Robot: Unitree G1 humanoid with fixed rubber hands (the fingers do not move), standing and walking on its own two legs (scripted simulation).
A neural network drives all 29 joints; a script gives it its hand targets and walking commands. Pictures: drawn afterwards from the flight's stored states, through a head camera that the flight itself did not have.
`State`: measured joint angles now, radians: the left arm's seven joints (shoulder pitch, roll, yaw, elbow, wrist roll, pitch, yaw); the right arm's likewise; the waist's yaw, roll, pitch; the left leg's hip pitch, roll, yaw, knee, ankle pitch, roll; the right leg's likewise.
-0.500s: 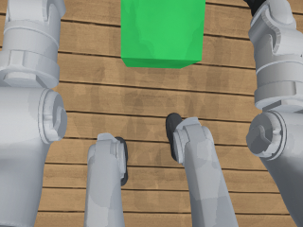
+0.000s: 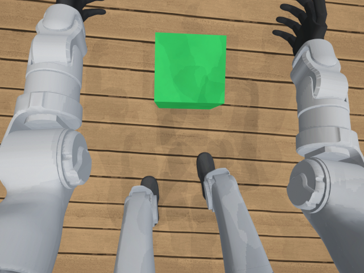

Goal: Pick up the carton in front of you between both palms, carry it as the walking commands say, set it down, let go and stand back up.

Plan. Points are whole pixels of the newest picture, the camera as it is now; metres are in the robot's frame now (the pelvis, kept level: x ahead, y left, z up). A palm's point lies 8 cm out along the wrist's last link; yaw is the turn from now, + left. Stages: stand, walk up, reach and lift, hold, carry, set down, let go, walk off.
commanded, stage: let go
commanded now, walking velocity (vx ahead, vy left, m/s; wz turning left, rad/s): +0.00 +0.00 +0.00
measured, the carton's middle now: (187, 77) +0.54 -0.10 -0.50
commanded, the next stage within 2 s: stand in 1.42 s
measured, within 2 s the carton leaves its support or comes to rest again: neither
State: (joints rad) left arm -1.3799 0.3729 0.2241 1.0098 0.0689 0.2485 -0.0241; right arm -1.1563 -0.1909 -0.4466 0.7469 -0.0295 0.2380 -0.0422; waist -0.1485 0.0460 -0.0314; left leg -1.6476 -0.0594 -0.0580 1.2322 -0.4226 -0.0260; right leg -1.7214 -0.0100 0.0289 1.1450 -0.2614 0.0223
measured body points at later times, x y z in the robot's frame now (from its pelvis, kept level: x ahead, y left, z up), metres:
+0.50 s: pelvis +0.05 -0.02 +0.10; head +0.25 -0.04 +0.51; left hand +0.43 +0.15 +0.00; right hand +0.35 -0.28 +0.00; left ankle +0.05 +0.12 -0.59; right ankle +0.10 -0.13 -0.59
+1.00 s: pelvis +0.10 +0.01 +0.15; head +0.13 +0.01 +0.60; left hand +0.29 +0.24 +0.07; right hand +0.26 -0.23 +0.07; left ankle +0.05 +0.13 -0.59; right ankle +0.10 -0.13 -0.59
